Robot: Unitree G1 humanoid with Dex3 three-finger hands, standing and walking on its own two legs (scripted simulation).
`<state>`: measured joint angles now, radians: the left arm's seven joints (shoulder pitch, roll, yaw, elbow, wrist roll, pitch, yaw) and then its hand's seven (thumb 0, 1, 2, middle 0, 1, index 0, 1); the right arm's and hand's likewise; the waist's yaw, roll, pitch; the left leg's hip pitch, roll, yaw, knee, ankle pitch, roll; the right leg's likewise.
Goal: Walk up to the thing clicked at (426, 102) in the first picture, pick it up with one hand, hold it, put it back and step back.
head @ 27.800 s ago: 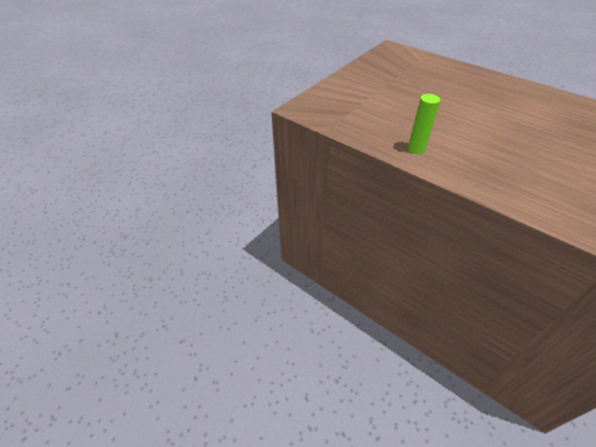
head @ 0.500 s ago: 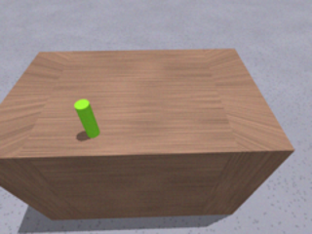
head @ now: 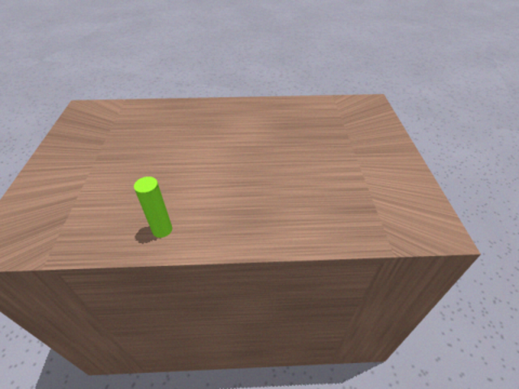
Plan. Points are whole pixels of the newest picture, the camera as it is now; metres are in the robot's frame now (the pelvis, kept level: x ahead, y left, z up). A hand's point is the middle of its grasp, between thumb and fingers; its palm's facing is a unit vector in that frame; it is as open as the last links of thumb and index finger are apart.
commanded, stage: stand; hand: left
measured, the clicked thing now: (154, 208) +0.48 +0.22 -0.01
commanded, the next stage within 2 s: step back in 1.78 s
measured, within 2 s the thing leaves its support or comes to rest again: neither
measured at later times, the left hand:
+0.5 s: hand out of the picture +0.06 +0.25 -0.16, palm faces -0.04 -0.94 -0.33, open 7.4 cm
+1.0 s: hand out of the picture +0.09 +0.25 -0.16, palm faces -0.03 -0.94 -0.33, open 7.4 cm
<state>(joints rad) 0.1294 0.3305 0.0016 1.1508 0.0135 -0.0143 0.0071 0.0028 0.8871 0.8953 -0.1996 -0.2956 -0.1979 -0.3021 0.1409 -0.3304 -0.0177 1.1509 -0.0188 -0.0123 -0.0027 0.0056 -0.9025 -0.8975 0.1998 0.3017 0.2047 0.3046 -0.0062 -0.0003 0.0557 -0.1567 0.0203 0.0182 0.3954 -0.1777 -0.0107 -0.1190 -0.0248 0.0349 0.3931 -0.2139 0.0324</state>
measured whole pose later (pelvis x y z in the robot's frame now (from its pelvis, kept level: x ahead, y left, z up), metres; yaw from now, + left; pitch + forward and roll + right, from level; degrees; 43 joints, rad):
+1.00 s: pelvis +0.02 +0.00 +0.00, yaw -1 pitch -2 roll +0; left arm 0.11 0.34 0.00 1.15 0.01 -0.01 0.00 0.00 0.91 0.90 -0.20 -0.30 -0.20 -0.30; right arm 0.11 -0.34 -0.01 1.15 -0.01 -0.01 0.00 0.00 -0.90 -0.90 0.20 0.30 0.20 0.30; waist -0.01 0.00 0.05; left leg -0.12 0.01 0.03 0.34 -0.18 0.00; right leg -0.08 -0.03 0.05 0.33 -0.20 0.04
